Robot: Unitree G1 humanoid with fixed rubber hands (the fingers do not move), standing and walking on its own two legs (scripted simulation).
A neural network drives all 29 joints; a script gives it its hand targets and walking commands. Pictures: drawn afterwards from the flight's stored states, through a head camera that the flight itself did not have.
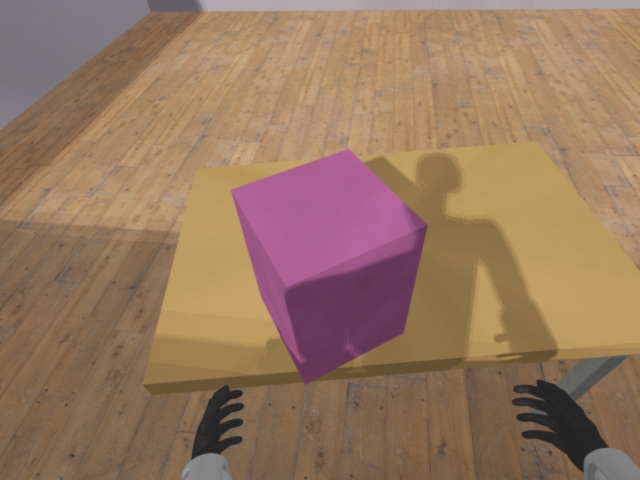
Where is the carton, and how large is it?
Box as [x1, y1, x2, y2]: [231, 149, 427, 384]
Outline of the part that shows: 349,149 231,190 261,297 305,384 403,332 427,225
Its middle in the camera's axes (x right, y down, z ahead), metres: +0.01 +0.05 +0.66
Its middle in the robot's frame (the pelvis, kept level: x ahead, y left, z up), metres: +0.47 +0.03 -0.05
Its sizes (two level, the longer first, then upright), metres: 0.211 0.210 0.291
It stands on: a table, 0.57 m high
